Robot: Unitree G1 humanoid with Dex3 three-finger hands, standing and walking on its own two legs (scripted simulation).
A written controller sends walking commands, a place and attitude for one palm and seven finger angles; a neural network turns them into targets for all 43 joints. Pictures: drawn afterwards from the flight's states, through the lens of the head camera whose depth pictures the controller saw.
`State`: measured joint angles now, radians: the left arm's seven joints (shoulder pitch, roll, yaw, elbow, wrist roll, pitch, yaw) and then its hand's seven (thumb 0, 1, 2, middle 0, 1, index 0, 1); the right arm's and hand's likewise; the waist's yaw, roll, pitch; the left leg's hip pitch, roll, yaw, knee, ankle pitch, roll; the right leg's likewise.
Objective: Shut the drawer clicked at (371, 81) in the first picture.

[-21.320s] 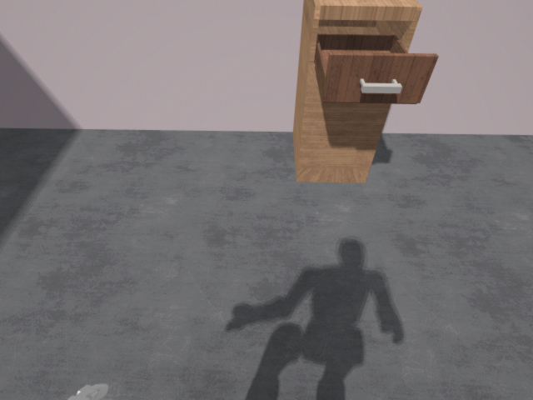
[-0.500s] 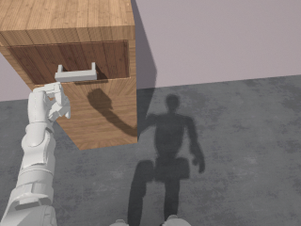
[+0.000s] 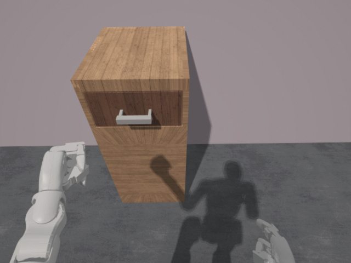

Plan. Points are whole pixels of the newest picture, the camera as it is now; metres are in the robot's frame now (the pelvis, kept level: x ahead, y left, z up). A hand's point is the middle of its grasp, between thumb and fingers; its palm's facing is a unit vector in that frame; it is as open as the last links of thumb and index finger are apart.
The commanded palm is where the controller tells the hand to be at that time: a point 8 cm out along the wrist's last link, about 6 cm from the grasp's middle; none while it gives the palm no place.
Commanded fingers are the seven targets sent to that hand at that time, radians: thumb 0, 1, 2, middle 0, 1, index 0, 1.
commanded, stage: draw the hand back to the body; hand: left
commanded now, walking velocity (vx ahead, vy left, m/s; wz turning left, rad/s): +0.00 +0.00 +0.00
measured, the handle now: (134, 115) +0.59 +0.20 -0.02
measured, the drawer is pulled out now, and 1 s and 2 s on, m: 0.00 0.00 0.00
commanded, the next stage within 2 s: step back with the hand held close in 0.60 s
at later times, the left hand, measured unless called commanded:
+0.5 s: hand (37, 202) +0.17 +0.23 +0.18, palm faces +0.42 -0.81 -0.42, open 3.3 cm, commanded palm +0.13 +0.26 +0.18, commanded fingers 0.00 0.90 0.90 -1.40 -1.60 -1.40 -1.60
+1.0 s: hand (49, 199) +0.18 +0.23 +0.15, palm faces +0.31 -0.82 -0.48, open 3.3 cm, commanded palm +0.12 +0.27 +0.18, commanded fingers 0.00 0.90 0.90 -1.40 -1.60 -1.40 -1.60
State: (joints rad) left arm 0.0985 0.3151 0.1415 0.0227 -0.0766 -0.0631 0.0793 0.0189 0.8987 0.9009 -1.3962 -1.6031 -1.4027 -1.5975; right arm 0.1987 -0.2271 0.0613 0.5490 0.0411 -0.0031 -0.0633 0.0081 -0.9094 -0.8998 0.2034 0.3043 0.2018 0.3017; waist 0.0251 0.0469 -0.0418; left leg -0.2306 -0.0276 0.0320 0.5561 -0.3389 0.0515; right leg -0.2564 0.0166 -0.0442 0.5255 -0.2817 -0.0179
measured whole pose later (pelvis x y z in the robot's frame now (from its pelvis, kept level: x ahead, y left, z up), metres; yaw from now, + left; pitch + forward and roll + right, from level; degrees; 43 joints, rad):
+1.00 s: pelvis -0.02 -0.01 +0.01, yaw -1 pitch +1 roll -1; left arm 0.60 0.35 0.33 -0.47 -0.04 -0.19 0.11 0.02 0.89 0.90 -1.40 -1.60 -1.41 -1.60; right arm 0.20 -0.25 -0.02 0.59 0.00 -0.04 -0.05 0.01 -0.91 -0.90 0.20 0.30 0.20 0.30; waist -0.01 0.06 0.02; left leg -0.20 -0.02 0.05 0.44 -0.25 0.04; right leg -0.23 0.03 -0.03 0.40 -0.18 -0.02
